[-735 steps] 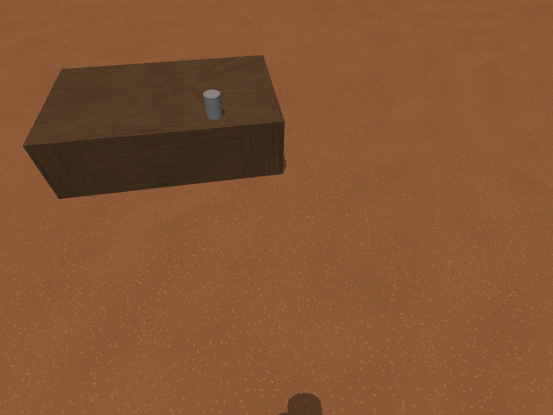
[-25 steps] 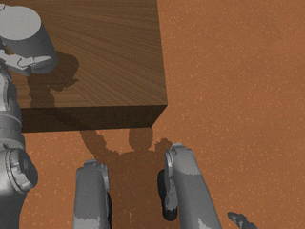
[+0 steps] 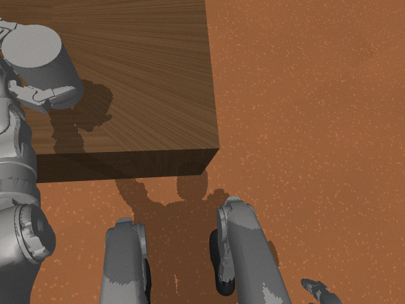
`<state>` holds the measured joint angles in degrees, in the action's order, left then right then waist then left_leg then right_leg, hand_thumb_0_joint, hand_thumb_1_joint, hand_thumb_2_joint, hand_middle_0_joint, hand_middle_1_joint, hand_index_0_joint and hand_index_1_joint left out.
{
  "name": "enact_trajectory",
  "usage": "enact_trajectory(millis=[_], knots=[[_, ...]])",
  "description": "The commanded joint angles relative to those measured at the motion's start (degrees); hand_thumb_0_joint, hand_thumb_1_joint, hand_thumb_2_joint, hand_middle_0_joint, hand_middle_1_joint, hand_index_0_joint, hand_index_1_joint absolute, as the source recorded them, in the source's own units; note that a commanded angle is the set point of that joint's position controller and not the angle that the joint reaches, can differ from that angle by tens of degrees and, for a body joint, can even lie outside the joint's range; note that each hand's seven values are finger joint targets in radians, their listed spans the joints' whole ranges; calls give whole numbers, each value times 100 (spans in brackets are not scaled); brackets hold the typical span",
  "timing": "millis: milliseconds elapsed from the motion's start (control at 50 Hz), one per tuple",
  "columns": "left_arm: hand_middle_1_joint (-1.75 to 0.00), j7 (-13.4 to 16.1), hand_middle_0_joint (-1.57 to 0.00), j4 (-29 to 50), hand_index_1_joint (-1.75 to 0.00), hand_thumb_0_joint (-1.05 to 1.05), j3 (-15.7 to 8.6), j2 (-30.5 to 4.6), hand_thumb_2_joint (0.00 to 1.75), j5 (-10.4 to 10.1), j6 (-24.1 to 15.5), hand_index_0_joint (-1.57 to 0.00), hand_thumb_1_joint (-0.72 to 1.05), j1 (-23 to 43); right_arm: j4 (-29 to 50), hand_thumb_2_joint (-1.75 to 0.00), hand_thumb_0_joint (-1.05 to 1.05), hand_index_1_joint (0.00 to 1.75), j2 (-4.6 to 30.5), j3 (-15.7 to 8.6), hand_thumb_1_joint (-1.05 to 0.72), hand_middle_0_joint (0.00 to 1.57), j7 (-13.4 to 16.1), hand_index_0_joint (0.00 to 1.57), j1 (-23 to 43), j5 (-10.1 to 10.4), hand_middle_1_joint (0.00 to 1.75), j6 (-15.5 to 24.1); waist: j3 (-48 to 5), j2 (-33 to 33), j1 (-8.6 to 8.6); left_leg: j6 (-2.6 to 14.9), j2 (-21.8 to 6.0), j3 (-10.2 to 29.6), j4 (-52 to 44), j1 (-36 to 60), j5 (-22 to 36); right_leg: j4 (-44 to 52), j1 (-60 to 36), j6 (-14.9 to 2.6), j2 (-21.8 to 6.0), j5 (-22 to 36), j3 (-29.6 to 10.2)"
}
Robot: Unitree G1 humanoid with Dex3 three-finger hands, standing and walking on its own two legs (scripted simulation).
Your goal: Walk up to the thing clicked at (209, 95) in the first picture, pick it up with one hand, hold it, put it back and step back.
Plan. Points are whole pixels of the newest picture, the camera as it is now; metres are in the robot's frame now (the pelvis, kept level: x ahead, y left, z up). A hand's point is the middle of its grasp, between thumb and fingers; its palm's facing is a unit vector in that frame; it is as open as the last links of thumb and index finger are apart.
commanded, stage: settle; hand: left
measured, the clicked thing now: (48, 71) +0.53 +0.19 +0.01
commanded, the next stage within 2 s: lift in 0.12 s
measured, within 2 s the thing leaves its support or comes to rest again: neither
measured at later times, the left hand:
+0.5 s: hand (28, 68) +0.52 +0.21 +0.04, palm faces +0.16 -0.99 -0.05, open 11.2 cm
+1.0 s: hand out of the picture +0.45 +0.19 +0.14, palm faces +0.15 -0.99 -0.05, open 11.2 cm
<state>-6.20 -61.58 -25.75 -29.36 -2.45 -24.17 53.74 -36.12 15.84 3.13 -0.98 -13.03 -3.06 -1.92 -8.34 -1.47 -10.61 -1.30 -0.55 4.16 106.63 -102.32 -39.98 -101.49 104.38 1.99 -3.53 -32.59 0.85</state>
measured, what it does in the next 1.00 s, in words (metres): rises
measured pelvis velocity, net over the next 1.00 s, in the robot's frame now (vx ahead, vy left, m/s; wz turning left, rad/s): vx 0.02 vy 0.00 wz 0.00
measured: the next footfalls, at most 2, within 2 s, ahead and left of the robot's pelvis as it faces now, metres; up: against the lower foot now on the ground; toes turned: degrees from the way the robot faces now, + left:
none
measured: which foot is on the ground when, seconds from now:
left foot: down 0.00-1.00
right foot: down 0.00-1.00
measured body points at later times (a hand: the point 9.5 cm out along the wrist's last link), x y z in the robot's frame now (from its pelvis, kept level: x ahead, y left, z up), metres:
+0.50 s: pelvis +0.00 +0.00 +0.03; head +0.20 +0.03 +0.43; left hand +0.51 +0.26 +0.04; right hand +0.06 -0.27 -0.10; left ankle +0.05 +0.13 -0.47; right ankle +0.10 -0.14 -0.47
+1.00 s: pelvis +0.02 +0.00 +0.12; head +0.15 +0.02 +0.55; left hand +0.43 +0.25 +0.15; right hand +0.11 -0.26 +0.00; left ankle +0.05 +0.13 -0.47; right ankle +0.10 -0.14 -0.47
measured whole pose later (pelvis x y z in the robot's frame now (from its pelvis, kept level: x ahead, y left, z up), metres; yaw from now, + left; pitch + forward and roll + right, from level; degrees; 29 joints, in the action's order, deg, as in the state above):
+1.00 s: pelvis +0.02 +0.00 +0.12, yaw +0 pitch +23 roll -3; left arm -1.8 -41.3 -15.5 -16.2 -6.4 -22.9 27.7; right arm -39.7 13.7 0.2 0.7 -12.8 -0.5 -0.3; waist -8.4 -1.3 -4.6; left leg -0.9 -1.9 2.8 82.1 -70.9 -34.8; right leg -77.1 72.6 2.1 -2.6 -27.8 1.5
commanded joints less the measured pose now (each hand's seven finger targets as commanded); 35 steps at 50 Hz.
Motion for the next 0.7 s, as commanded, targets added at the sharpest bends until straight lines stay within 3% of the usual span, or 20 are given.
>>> enact_trajectory(millis=[0, 60, 120, 140, 160, 200, 220, 260, 320, 360, 400, 440, 460, 480, 520, 600, 620, 640, 660, 680], knots=[[-156, 23, -139, 1873, -158, 0, -227, -1700, 142, -126, -583, -139, 2, 2745, 165, -90, 0, 30, 1065, -444, -90, 20, 92, 20, -1137, 18, 30, 65, -4400, -959, 32, 246, 60, -202, -1498, 2381, 1520, 1188, -3084, -386, 162, 1237, 37], [-156, 26, -138, 1326, -158, 0, -56, -1284, 143, -166, -535, -139, 2, 2415, 105, -90, 0, 30, 1045, -391, -90, 20, 82, 20, -1104, 29, 30, 89, -4022, -967, -20, 217, 45, -124, -1581, 2496, 1699, 1172, -2753, -422, 159, 1298, 116], [-155, 51, -137, 1252, -157, 0, -184, -1507, 143, -123, -556, -138, 5, 2276, 117, -90, 0, 30, 1073, -426, -89, 20, 110, 20, -1042, 40, 30, 80, -3900, -874, 19, 239, 43, -142, -1605, 2377, 1576, 1265, -2795, -400, 149, 1231, 98], [-154, 47, -136, 1390, -156, 0, -131, -1451, 142, -136, -589, -137, 6, 2322, 124, -90, 0, 30, 1042, -411, -90, 20, 104, 20, -1057, 32, 30, 75, -3921, -898, 27, 242, 46, -173, -1607, 2388, 1596, 1293, -2910, -400, 161, 1257, 79], [-155, 66, -137, 1908, -157, 0, -282, -1707, 143, -146, -681, -138, 6, 2717, 77, -90, 0, 30, 1040, -425, -90, 20, 108, 20, -1098, 21, 30, 78, -4142, -972, 84, 237, 44, -169, -1601, 2495, 1632, 1275, -2940, -406, 160, 1287, 66], [-155, 50, -137, 1545, -157, 0, -110, -1335, 143, -198, -669, -138, 6, 2529, 69, -90, 0, 30, 1014, -392, -89, 20, 87, 20, -1072, 26, 30, 96, -3968, -1009, 22, 213, 41, -131, -1631, 2641, 1736, 1242, -2786, -429, 167, 1306, 109], [-157, 45, -140, 1317, -156, 0, -47, -1160, 135, -206, -655, -143, 5, 2388, 54, -91, 0, 30, 1002, -396, -93, 20, 79, 20, -1053, 18, 30, 109, -3866, -928, -28, 220, 44, -119, -1631, 2585, 1741, 1259, -2763, -424, 166, 1311, 130], [-157, 40, -139, 940, -157, 0, -124, -1222, 134, -193, -636, -142, -2, 1940, 49, -91, 0, 30, 1048, -413, -94, 20, 93, 20, -1007, 27, 30, 114, -3688, -769, 24, 242, 50, -138, -1644, 2409, 1713, 1296, -2818, -411, 163, 1323, 126], [-156, 40, -139, 1911, -156, 0, -233, -1595, 132, -154, -726, -142, -5, 2411, 171, -91, 0, 30, 1057, -473, -94, 20, 89, 20, -1032, 25, 30, 79, -4399, -1104, 182, 222, 45, -173, -1743, 2880, 1869, 1354, -3126, -426, 155, 1445, 60], [-155, 22, -138, 1761, -155, 0, -4, -1178, 132, -181, -681, -140, -5, 2267, 172, -91, 0, 30, 1024, -446, -94, 20, 71, 20, -1020, 33, 30, 74, -4245, -1144, 113, 172, 43, -103, -1884, 3078, 1947, 1375, -3019, -456, 158, 1426, 139], [-156, 86, -139, 1793, -156, 0, -165, -1308, 134, -216, -619, -141, -6, 2074, 162, -91, 0, 30, 1044, -507, -94, 20, 100, 20, -1029, 64, 30, 88, -4258, -942, 156, 199, 38, -117, -1949, 3051, 1808, 1509, -3233, -427, 183, 1359, 132], [-154, 74, -137, 1914, -154, 0, -10, -1078, 131, -262, -595, -139, -6, 1939, 190, -91, 0, 30, 1004, -496, -94, 20, 101, 20, -972, 85, 30, 94, -4197, -984, 143, 190, 35, -114, -2057, 3067, 1733, 1577, -3322, -418, 167, 1334, 138], [-155, 102, -137, 2252, -155, 0, -110, -1243, 132, -255, -604, -140, -5, 1987, 201, -91, 0, 30, 1009, -538, -94, 20, 115, 20, -1002, 102, 30, 96, -4382, -947, 202, 205, 27, -128, -2113, 3185, 1707, 1670, -3489, -408, 178, 1319, 126], [-154, 89, -137, 2108, -154, 0, 11, -1105, 132, -245, -556, -139, -4, 1859, 210, -91, 0, 30, 1006, -536, -94, 20, 123, 20, -971, 108, 30, 91, -4312, -1001, 175, 188, 29, -100, -2186, 3309, 1738, 1719, -3444, -418, 166, 1336, 134], [-153, 134, -135, 2316, -152, 0, -24, -1157, 130, -230, -523, -138, -3, 1749, 143, -91, 0, 30, 993, -551, -93, 20, 142, 20, -985, 118, 30, 96, -4290, -978, 257, 177, 13, -84, -2283, 3525, 1895, 1812, -3520, -427, 183, 1409, 146], [-154, 257, -136, 2612, -154, 0, 160, -721, 132, -334, -479, -139, 2, 1448, 67, -91, 0, 30, 868, -557, -93, 20, 167, 20, -936, 152, 30, 144, -3871, -809, 283, 174, 16, -91, -2562, 3605, 1749, 2126, -3844, -405, 202, 1347, 157], [-154, 268, -135, 2151, -154, 0, 174, -531, 134, -342, -414, -138, 4, 990, 61, -91, 0, 30, 875, -575, -92, 20, 173, 20, -866, 160, 30, 162, -3616, -612, 289, 192, 7, -75, -2620, 3525, 1638, 2208, -3829, -390, 206, 1282, 160], [-154, 264, -134, 1912, -153, 0, 371, -210, 134, -318, -378, -137, 4, 596, 87, -91, 0, 30, 833, -566, -92, 20, 165, 20, -817, 168, 30, 186, -3373, -472, 222, 205, -1, -87, -2682, 3400, 1603, 2285, -3856, -380, 212, 1271, 175], [-153, 271, -133, 2213, -152, 0, 330, -255, 133, -350, -411, -136, 6, 616, 149, -91, 0, 30, 876, -590, -92, 20, 168, 20, -772, 185, 30, 202, -3458, -547, 309, 177, -18, -46, -2752, 3575, 1760, 2322, -3867, -396, 206, 1398, 171], [-151, 291, -132, 2539, -151, 0, 242, -518, 132, -306, -447, -135, 4, 719, 155, -91, 0, 30, 878, -602, -92, 20, 184, 20, -741, 189, 30, 206, -3621, -679, 375, 171, -19, -57, -2791, 3749, 1869, 2353, -4012, -393, 202, 1483, 163]])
